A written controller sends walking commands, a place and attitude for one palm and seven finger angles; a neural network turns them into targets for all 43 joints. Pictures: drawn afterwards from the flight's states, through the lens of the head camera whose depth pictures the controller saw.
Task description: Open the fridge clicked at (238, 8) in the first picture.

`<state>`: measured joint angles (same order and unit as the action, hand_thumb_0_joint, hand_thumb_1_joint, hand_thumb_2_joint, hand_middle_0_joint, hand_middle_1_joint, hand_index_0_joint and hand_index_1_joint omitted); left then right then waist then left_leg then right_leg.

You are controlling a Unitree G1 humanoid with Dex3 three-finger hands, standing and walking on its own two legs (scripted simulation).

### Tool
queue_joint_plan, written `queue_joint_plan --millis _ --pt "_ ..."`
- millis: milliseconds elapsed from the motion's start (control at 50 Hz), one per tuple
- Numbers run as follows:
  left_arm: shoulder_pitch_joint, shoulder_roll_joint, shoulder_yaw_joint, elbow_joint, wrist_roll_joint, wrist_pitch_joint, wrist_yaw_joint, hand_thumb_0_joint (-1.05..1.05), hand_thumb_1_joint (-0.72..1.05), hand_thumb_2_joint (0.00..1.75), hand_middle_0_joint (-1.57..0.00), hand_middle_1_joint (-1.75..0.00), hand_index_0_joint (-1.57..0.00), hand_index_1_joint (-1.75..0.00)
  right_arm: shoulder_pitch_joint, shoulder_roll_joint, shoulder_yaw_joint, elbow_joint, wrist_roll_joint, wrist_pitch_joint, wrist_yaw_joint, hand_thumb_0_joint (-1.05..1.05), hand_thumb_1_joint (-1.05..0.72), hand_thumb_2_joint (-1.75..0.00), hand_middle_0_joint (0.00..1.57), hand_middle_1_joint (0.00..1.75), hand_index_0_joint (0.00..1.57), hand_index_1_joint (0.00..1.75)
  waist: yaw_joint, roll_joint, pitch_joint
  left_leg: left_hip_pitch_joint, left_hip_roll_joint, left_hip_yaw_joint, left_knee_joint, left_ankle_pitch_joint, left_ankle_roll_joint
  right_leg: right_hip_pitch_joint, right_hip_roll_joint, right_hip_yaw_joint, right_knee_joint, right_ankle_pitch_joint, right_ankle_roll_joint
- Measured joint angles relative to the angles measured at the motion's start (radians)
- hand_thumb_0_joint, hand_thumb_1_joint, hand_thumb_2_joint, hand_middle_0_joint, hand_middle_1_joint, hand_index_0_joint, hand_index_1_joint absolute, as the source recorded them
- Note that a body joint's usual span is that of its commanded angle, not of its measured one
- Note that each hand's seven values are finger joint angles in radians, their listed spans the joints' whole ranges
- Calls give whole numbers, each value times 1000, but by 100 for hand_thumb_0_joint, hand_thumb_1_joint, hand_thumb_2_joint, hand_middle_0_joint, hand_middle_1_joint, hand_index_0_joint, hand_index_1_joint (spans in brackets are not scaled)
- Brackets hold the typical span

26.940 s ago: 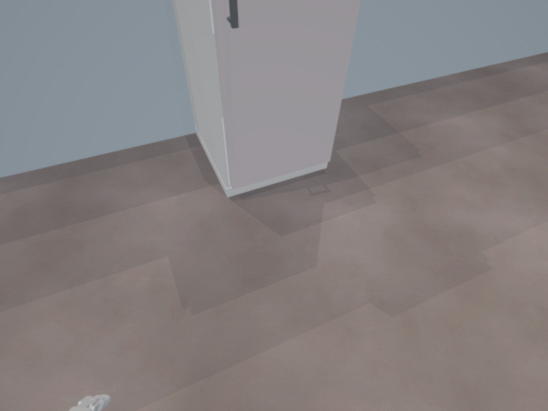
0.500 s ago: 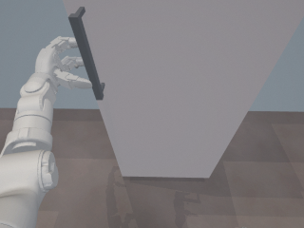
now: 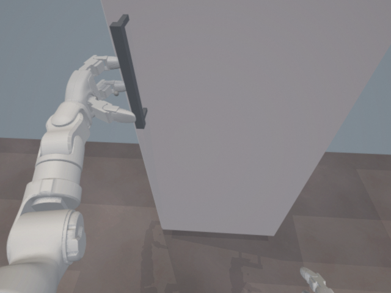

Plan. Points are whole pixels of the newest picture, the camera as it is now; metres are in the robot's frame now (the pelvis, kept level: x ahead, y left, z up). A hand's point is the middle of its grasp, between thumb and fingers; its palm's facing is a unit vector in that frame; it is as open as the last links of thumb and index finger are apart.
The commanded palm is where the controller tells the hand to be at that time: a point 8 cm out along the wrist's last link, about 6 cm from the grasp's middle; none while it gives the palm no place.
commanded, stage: slide the fingers in behind the handle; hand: left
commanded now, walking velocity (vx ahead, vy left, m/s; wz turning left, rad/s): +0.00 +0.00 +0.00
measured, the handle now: (133, 78) +0.50 +0.16 +0.20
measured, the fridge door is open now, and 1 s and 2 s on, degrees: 0 0 0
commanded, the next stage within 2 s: grip the handle and tug to test in 1.22 s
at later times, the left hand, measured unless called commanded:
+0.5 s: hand (131, 90) +0.45 +0.15 +0.20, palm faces +0.01 -1.00 +0.00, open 14.0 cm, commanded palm +0.42 +0.20 +0.20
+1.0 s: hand (134, 92) +0.43 +0.14 +0.21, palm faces -0.01 -1.00 +0.00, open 14.0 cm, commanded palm +0.42 +0.20 +0.20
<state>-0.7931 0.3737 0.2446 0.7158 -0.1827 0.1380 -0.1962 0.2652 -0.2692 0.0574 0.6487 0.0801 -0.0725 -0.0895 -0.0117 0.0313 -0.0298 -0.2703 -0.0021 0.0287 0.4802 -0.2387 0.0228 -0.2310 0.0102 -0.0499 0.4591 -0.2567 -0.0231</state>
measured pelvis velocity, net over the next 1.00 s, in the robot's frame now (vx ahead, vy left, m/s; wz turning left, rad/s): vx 0.01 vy -0.01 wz -0.01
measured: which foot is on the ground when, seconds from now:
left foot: down 0.00-1.00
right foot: down 0.00-1.00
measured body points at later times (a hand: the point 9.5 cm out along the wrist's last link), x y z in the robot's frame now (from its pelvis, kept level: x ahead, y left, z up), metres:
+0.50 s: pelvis +0.01 -0.01 +0.00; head +0.02 -0.02 +0.45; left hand +0.45 +0.21 +0.20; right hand +0.10 -0.27 -0.11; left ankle +0.01 +0.10 -0.74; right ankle -0.01 -0.10 -0.74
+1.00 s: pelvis +0.01 -0.01 +0.00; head +0.00 -0.03 +0.45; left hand +0.43 +0.20 +0.21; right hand +0.14 -0.25 -0.10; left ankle +0.01 +0.10 -0.74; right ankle -0.01 -0.10 -0.74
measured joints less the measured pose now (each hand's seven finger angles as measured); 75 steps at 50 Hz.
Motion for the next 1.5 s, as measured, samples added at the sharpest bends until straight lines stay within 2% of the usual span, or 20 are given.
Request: queue_joint_plan --millis 140,300,480,600,700,820,980,1080,1260,1380,1500 --pt "-78 -27 -29 70 0 -15 22 -1 -50 30 -29 -120 -30 -120 -13 2 2 14 -8 -11 1 1 -91 -90 20 30 20 29 -11 2 0 -19 -6 -6 -4 9 0 -21 -6 -6 4 2 0" --pt "-45 -45 20 73 15 -43 38 -1 -50 30 -32 -122 -31 -121 29 10 1 12 -14 10 15 1 -91 -90 20 30 20 29 -27 7 -18 -2 4 17 -14 -1 -3 -19 4 18 6 -5 -3" --pt "12 -20 31 11 18 -21 41 -1 -50 30 -31 -121 -31 -120 57 4 -12 16 -8 24 8 2 -91 -90 20 30 20 29 -22 5 -4 17 15 19 -20 -4 -11 1 15 21 -6 -4 -11" --pt "16 -46 -8 -37 0 -11 35 -1 -50 30 -30 -120 -30 -120 41 -7 -20 25 -6 14 5 2 -91 -90 20 30 20 29 -12 6 -5 19 13 8 -18 -5 -13 10 14 9 -9 -5 -12" --pt "15 -69 -5 -39 -3 15 52 -1 -50 30 -29 -120 -30 -120 7 -6 -18 17 -9 16 9 2 -91 -90 20 30 20 29 -12 11 -16 23 11 9 -22 -3 -12 10 12 11 -7 -6 -12" --pt "20 -67 3 -37 10 21 69 -1 -50 30 -29 -120 -30 -120 -15 10 -10 -4 -12 24 13 2 -91 -90 20 30 20 29 -10 5 -18 28 12 10 -26 -1 -14 12 13 12 -5 -7 -14" --pt "46 -68 -15 -75 1 16 50 -1 -50 30 -29 -120 -30 -120 -13 13 -5 -4 -7 32 10 1 -91 -90 20 30 20 29 3 8 -15 37 11 4 -22 -2 -14 27 12 6 -9 -7 -13" --pt "14 -63 -20 -31 -1 40 55 -1 -50 30 -29 -120 -30 -120 -19 13 0 8 -8 35 3 1 -91 -90 20 30 20 29 -2 5 -8 27 8 -3 -18 2 -11 21 9 -1 -8 -4 -11" --pt "8 -62 -17 -35 3 -10 59 -1 -50 30 -29 -120 -30 -120 8 11 -7 15 -11 21 5 2 -91 -90 20 30 20 29 -11 4 -7 22 7 7 -22 5 -7 14 8 9 -13 4 -7" --pt "13 -73 -13 -24 -1 10 59 -1 -50 30 -30 -120 -30 -120 22 8 -8 24 -10 29 9 2 -91 -90 20 30 20 29 -15 7 -17 29 4 14 -26 3 -3 18 5 16 -15 3 -2" --pt "14 -70 -13 -21 14 15 84 -1 -39 35 -31 -122 -31 -121 19 14 -8 18 -12 27 6 2 -91 -90 20 30 20 29 -19 3 -4 28 5 15 -26 5 -1 18 6 17 -18 7 -1"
